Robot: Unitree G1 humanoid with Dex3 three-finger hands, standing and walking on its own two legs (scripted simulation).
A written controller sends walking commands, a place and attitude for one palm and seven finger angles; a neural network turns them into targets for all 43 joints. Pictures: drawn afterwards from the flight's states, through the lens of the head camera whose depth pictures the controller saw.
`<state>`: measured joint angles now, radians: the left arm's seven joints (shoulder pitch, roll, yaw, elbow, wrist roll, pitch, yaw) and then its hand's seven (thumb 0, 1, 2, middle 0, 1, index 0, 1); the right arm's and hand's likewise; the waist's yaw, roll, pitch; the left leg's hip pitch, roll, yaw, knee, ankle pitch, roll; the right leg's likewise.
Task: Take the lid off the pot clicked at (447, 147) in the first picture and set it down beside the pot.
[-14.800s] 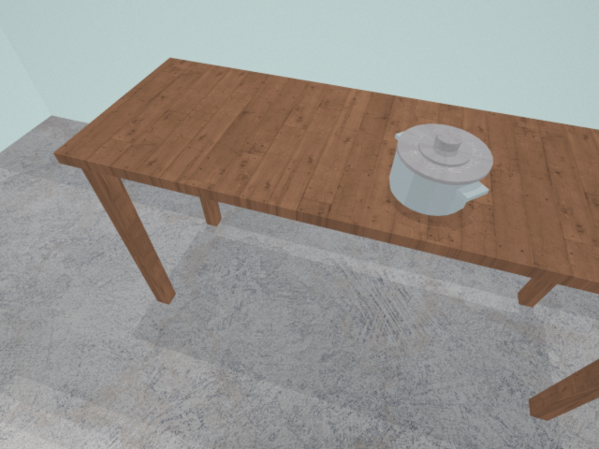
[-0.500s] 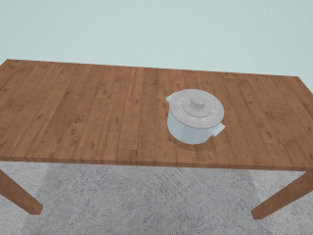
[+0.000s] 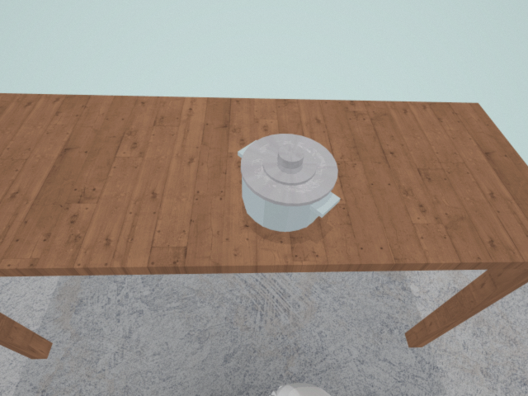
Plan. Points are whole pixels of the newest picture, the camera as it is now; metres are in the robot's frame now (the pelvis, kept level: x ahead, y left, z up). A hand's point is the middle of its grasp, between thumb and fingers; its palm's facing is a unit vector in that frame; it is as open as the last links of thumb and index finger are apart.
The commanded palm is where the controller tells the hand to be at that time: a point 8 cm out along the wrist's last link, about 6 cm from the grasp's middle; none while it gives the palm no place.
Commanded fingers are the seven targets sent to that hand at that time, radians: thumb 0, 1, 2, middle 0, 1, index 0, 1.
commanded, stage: shuffle to correct the standing spot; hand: left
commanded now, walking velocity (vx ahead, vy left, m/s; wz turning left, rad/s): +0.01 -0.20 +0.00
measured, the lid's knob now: (290, 156) +0.49 -0.04 +0.08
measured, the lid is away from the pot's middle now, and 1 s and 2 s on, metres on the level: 0.00 0.00 0.00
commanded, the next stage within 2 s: come to a stop and stand still in 0.86 s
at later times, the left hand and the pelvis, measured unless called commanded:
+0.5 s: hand out of the picture +0.03 +0.07 -0.17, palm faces +0.05 -0.99 -0.16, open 7.3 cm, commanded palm none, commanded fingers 0.00 0.90 0.90 -0.20 -0.30 -0.20 -0.30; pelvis -0.01 -0.11 +0.00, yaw +0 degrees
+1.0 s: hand out of the picture +0.03 +0.00 -0.16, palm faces +0.03 -0.99 -0.14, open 7.3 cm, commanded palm none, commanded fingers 0.00 0.90 0.90 -0.20 -0.30 -0.20 -0.30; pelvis -0.02 -0.18 +0.02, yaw +0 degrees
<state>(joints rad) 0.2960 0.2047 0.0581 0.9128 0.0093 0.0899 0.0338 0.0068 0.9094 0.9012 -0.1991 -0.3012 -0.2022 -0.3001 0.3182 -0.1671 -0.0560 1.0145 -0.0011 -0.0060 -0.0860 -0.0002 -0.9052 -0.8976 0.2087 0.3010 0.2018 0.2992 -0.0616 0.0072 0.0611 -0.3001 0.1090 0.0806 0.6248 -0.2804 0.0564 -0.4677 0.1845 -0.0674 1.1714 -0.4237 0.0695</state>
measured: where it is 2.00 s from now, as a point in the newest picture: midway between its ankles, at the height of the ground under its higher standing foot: outside the picture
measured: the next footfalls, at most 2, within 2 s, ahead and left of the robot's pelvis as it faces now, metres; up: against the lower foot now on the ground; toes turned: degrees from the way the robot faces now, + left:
right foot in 0.18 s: +0.05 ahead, -0.26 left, +0.00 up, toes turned -3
left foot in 0.32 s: +0.03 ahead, +0.04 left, +0.00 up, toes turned +6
